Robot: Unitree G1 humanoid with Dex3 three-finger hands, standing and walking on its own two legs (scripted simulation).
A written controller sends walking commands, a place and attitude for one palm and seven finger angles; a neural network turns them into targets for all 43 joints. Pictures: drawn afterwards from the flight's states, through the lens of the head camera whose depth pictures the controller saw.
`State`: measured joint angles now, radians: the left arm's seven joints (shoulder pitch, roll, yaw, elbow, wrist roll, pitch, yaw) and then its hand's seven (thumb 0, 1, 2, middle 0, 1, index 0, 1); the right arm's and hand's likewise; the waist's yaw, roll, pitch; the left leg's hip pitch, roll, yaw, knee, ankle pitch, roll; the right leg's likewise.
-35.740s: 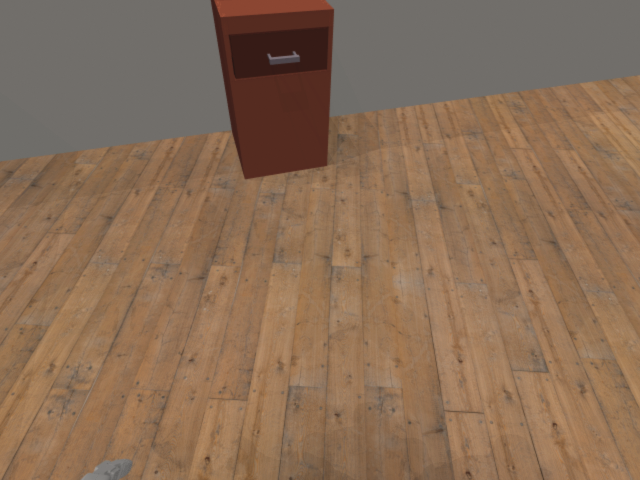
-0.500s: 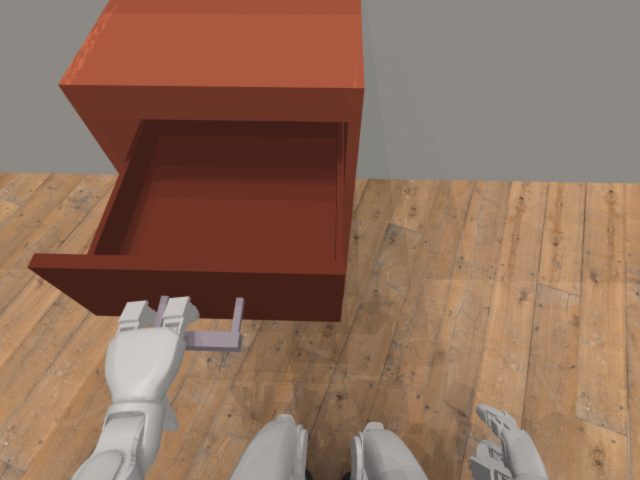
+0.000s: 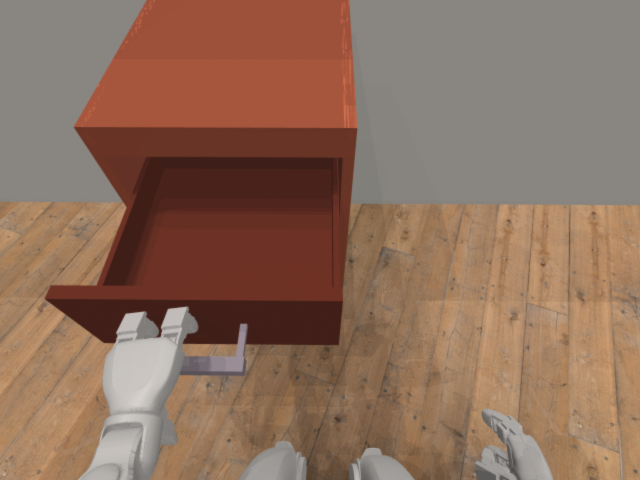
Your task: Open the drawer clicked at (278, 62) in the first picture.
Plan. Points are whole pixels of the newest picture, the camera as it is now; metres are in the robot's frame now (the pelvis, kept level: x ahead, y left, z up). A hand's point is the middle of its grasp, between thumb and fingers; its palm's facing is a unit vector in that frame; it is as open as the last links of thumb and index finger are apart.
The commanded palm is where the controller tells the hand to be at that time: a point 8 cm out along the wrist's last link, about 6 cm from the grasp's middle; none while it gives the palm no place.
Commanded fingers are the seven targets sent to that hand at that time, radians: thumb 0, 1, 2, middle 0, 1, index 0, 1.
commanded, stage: lift the hand off the handle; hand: left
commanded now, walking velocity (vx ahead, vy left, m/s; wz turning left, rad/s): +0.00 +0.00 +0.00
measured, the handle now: (204, 349) +0.30 +0.19 -0.08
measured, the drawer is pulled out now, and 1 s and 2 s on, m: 0.26 0.26 0.26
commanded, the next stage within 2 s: draw the hand back to the body in 1.72 s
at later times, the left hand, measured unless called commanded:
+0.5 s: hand (151, 373) +0.25 +0.23 -0.02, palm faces -0.02 -0.09 -1.00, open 13.8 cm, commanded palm +0.23 +0.22 +0.04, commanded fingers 0.00 -0.50 0.30 -0.30 -1.20 -0.30 -1.20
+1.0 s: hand (141, 364) +0.25 +0.23 +0.01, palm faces -0.02 -0.11 -0.99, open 13.8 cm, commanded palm +0.23 +0.22 +0.07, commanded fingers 0.00 -0.50 0.30 -0.30 -1.20 -0.30 -1.20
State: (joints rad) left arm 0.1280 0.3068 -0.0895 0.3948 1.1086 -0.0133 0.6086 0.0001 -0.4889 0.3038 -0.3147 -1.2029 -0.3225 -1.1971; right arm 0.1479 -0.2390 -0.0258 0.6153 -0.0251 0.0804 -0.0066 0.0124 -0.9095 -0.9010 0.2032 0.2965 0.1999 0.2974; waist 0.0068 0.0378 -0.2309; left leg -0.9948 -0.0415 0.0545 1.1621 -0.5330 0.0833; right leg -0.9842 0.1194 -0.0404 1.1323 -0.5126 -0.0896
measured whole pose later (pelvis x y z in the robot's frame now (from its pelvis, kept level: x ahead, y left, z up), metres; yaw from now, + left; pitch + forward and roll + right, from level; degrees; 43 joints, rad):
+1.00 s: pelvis +0.02 +0.01 +0.04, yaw -1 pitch +14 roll -1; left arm 0.26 0.32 -0.13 0.21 1.05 0.04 0.50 0.00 -0.49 0.30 -0.31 -1.20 -0.33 -1.20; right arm 0.19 -0.25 -0.01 0.57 0.00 0.10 0.02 0.01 -0.91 -0.90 0.20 0.30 0.20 0.30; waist 0.03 0.06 -0.20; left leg -0.70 -0.05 0.07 0.93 -0.47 0.09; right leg -0.70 0.12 0.00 0.91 -0.45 -0.08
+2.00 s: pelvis +0.03 -0.01 +0.06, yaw -2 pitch +10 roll +0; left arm 0.40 0.40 -0.05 -0.05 1.00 0.00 0.40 0.00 -0.49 0.30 -0.32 -1.20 -0.32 -1.20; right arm 0.18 -0.25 -0.01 0.55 0.01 0.08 0.03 0.01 -0.91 -0.90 0.20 0.30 0.20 0.30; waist 0.05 0.07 -0.17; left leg -0.54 -0.03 0.08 0.80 -0.43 0.07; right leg -0.55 0.14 0.03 0.79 -0.40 -0.10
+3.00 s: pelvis +0.04 +0.01 +0.09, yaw +1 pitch -1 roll -1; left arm 0.60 0.34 0.21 -0.47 -0.07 -0.10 0.11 0.00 0.21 0.61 -0.25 -0.74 -0.26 -0.74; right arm 0.20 -0.24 0.01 0.62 0.03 -0.11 -0.05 0.02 -0.91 -0.90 0.20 0.30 0.20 0.30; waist 0.05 0.07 -0.02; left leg -0.15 -0.08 0.02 0.46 -0.29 0.09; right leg -0.13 0.10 0.01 0.42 -0.27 -0.06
